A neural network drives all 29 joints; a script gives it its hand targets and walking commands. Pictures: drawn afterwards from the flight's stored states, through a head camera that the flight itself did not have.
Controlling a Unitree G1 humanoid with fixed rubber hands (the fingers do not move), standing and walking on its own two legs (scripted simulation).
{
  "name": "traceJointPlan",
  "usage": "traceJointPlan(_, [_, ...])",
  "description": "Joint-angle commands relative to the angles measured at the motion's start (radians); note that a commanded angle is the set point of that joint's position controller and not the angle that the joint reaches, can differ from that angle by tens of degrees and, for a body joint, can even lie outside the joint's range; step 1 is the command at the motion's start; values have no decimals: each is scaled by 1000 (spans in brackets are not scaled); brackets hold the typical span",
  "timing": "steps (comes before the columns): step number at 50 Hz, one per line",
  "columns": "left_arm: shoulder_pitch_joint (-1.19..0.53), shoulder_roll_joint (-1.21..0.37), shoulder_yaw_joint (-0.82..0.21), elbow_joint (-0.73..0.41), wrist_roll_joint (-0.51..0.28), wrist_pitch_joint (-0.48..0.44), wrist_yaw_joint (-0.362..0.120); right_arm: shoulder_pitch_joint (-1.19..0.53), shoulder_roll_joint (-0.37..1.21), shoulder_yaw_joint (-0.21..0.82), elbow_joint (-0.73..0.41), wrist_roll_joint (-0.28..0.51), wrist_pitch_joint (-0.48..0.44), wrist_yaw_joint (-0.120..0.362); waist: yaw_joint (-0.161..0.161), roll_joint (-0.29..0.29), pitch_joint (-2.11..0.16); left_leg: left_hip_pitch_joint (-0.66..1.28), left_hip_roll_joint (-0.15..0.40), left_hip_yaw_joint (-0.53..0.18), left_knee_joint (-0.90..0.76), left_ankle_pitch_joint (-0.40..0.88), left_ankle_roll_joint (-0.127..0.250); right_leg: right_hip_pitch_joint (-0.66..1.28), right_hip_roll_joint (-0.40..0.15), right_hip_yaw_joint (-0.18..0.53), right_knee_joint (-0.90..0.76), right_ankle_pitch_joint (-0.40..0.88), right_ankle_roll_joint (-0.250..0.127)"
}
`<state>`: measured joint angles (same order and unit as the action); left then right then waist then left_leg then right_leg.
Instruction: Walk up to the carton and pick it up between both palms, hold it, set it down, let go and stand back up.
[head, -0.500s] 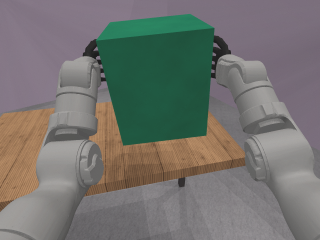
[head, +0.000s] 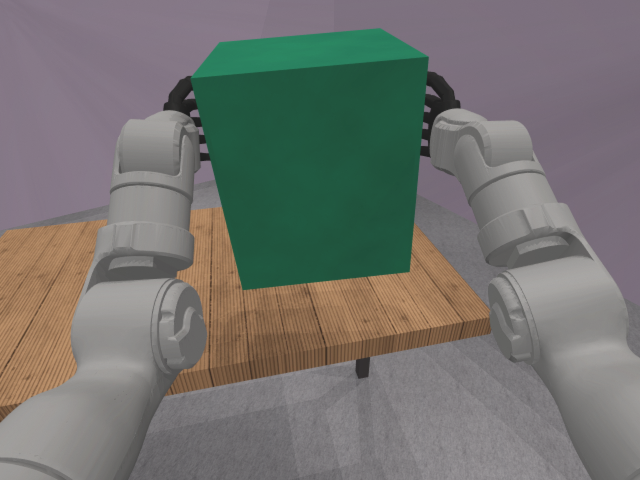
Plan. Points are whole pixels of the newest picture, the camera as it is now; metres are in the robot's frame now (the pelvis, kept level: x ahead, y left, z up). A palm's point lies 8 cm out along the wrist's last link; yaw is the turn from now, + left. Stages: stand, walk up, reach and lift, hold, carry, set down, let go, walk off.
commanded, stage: hold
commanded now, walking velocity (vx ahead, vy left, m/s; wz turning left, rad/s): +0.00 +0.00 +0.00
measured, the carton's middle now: (313, 155) +0.40 -0.01 +0.30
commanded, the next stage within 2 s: none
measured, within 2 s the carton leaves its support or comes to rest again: neither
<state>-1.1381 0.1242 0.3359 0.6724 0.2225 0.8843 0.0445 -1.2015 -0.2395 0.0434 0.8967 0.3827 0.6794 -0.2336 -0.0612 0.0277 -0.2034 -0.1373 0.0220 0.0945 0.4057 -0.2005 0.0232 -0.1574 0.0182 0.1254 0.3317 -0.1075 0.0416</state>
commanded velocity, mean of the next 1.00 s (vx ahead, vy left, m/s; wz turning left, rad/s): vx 0.00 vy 0.00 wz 0.00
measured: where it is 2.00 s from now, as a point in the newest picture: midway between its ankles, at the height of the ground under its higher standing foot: outside the picture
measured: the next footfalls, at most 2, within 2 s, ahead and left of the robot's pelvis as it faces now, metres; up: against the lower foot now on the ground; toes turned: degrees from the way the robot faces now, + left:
none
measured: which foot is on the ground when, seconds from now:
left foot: down 0.00-1.00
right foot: down 0.00-1.00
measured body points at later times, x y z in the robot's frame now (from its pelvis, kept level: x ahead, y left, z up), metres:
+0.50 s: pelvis +0.00 +0.00 +0.00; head -0.11 +0.00 +0.44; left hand +0.38 +0.14 +0.34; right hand +0.38 -0.16 +0.34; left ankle +0.02 +0.10 -0.74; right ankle +0.05 -0.14 -0.74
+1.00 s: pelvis +0.00 +0.00 +0.00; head -0.11 +0.00 +0.44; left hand +0.38 +0.14 +0.34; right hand +0.38 -0.17 +0.34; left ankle +0.02 +0.10 -0.74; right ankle +0.05 -0.14 -0.74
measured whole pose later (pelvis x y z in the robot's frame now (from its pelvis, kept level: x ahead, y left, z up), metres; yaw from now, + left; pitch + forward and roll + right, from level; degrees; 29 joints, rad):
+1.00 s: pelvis +0.00 +0.00 +0.00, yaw +0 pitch -4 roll -1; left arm -1.14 0.13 0.34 0.69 0.22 0.88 0.04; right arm -1.21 -0.24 0.03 0.91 0.37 0.69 -0.23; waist -0.06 0.03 -0.21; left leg -0.14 0.02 0.09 0.41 -0.20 0.02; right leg -0.16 0.02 0.13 0.33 -0.11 0.04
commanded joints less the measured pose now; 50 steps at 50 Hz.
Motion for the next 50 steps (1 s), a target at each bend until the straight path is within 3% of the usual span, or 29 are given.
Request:
traceJointPlan(1, [-841, -568, -182, -107, -194, -105, -172, -882, 706, 87, -278, 154, -35, 175, 30, 0, -259, -157, 7, -138, -181, -43, -24, 260, 98, -90, -37, 72, -40])
traceJointPlan(3, [-782, -592, -199, -49, -204, -95, -186, -888, 669, 54, -280, 143, -48, 172, 4, -12, -228, -167, 6, -134, -179, -72, -22, 237, 103, -91, -39, 36, -41])
traceJointPlan(7, [-817, -570, -167, -61, -187, -111, -178, -867, 712, 67, -249, 140, -40, 167, 12, -39, -257, -146, -1, -138, -179, -31, -14, 253, 103, -96, -42, 69, -36])
traceJointPlan(10, [-812, -567, -189, -110, -211, -108, -181, -884, 726, 109, -333, 171, -37, 159, 16, -44, -293, -116, -18, -129, -153, 27, -23, 275, 96, -94, -43, 110, -33])
traceJointPlan(11, [-861, -581, -217, -187, -233, -118, -175, -874, 733, 114, -327, 177, -35, 161, 3, -39, -349, -91, -26, -124, -143, 84, -37, 289, 92, -83, -43, 163, -32])
traceJointPlan(12, [-861, -582, -208, -140, -219, -118, -173, -884, 717, 103, -290, 167, -40, 157, 6, -14, -307, -84, -24, -130, -133, 57, -41, 252, 94, -86, -47, 120, -38])
traceJointPlan(13, [-821, -568, -183, -84, -205, -112, -176, -864, 727, 104, -276, 168, -32, 160, 21, -48, -280, -125, -20, -129, -167, -12, -27, 256, 95, -77, -59, 77, -34])
traceJointPlan(15, [-782, -560, -183, -99, -203, -106, -186, -848, 717, 102, -310, 172, -30, 157, 22, -58, -284, -95, -20, -122, -149, 52, -29, 249, 88, -79, -60, 114, -31])
traceJointPlan(16, [-773, -597, -219, -122, -215, -102, -184, -828, 710, 93, -297, 172, -22, 159, -4, -16, -301, -72, -9, -138, -157, 74, -41, 279, 99, -80, -46, 134, -42])
traceJointPlan(17, [-837, -592, -197, -146, -202, -100, -180, -885, 718, 105, -297, 173, -34, 160, 21, 5, -299, -79, -12, -124, -139, 69, -51, 261, 98, -80, -48, 125, -43])
traceJointPlan(18, [-857, -614, -258, -192, -240, -110, -177, -879, 715, 100, -333, 198, -42, 158, -3, 34, -363, -54, -19, -129, -138, 93, -52, 266, 94, -85, -38, 166, -39])
traceJointPlan(21, [-784, -566, -194, -51, -199, -97, -181, -854, 686, 65, -266, 148, -24, 157, 2, -21, -229, -105, -15, -129, -155, -13, -34, 235, 87, -81, -68, 64, -37])
traceJointPlan(22, [-804, -573, -202, -121, -213, -109, -174, -887, 716, 101, -314, 166, -37, 167, 24, -30, -310, -110, -8, -137, -157, 23, -34, 262, 96, -86, -48, 106, -38])
traceJointPlan(24, [-799, -600, -215, -142, -212, -110, -176, -833, 698, 79, -252, 157, -36, 158, -17, -9, -266, -87, -18, -133, -141, 57, -54, 245, 92, -85, -61, 123, -46])
traceJointPlan(25, [-823, -603, -248, -175, -236, -114, -174, -852, 724, 110, -327, 185, -41, 157, 0, -17, -346, -54, -21, -127, -130, 105, -51, 268, 96, -76, -47, 161, -38])
traceJointPlan(27, [-841, -606, -229, -129, -219, -115, -172, -832, 704, 44, -226, 147, -36, 161, -27, 14, -258, -113, -11, -135, -161, 2, -47, 231, 95, -81, -57, 81, -41])
traceJointPlan(28, [-807, -585, -209, -124, -215, -114, -171, -849, 707, 85, -277, 151, -35, 170, 14, -11, -284, -124, -1, -138, -161, 28, -41, 265, 94, -87, -36, 128, -38])
traceJointPlan(31, [-843, -594, -222, -153, -219, -108, -175, -825, 686, 70, -237, 162, -28, 172, -13, 30, -269, -99, -1, -143, -166, 4, -49, 257, 95, -84, -41, 95, -48])
traceJointPlan(33, [-775, -552, -189, -88, -203, -100, -180, -855, 687, 84, -304, 161, -40, 167, 17, -23, -268, -112, -15, -124, -154, 21, -33, 253, 88, -86, -56, 102, -36])
traceJointPlan(34, [-815, -570, -201, -81, -206, -108, -181, -841, 695, 76, -231, 162, -31, 170, 8, -36, -261, -125, -3, -133, -175, -20, -26, 239, 93, -80, -45, 80, -39])
traceJointPlan(35, [-840, -594, -238, -147, -238, -110, -177, -858, 687, 95, -294, 163, -37, 172, -15, -5, -295, -119, -5, -129, -174, 26, -37, 275, 97, -85, -31, 141, -41])
traceJointPlan(37, [-857, -604, -239, -173, -229, -113, -172, -863, 711, 107, -290, 183, -38, 172, 6, 22, -356, -83, -13, -136, -154, 57, -53, 280, 100, -81, -31, 151, -42])
traceJointPlan(38, [-837, -562, -198, -142, -214, -107, -172, -846, 720, 108, -275, 167, -33, 171, 23, -29, -312, -90, -18, -128, -145, 62, -41, 270, 92, -87, -39, 140, -39])
traceJointPlan(39, [-824, -573, -219, -147, -221, -110, -172, -829, 698, 89, -255, 158, -33, 169, -10, -24, -284, -90, -13, -129, -134, 65, -46, 257, 92, -75, -49, 139, -48])
traceJointPlan(41, [-846, -599, -213, -133, -210, -111, -183, -828, 690, 83, -235, 164, -25, 173, -10, -2, -275, -102, -11, -132, -164, 8, -48, 252, 93, -87, -55, 99, -44])
traceJointPlan(42, [-818, -603, -238, -188, -228, -106, -176, -876, 705, 120, -364, 194, -43, 172, 14, 30, -387, -58, -9, -138, -149, 100, -47, 297, 101, -94, -29, 177, -40])
traceJointPlan(43, [-816, -599, -250, -212, -245, -106, -170, -849, 694, 120, -338, 203, -40, 167, -5, -6, -367, -40, -20, -135, -115, 162, -59, 273, 101, -94, -38, 200, -43])
traceJointPlan(44, [-836, -561, -185, -148, -212, -104, -170, -840, 712, 119, -281, 192, -29, 163, 25, -52, -317, -52, -28, -128, -118, 98, -46, 233, 89, -78, -58, 133, -34])
traceJointPlan(50, [-802, -595, -238, -143, -227, -106, -183, -856, 719, 102, -327, 178, -38, 157, -8, -24, -344, -52, -24, -136, -140, 75, -40, 273, 91, -79, -51, 142, -41])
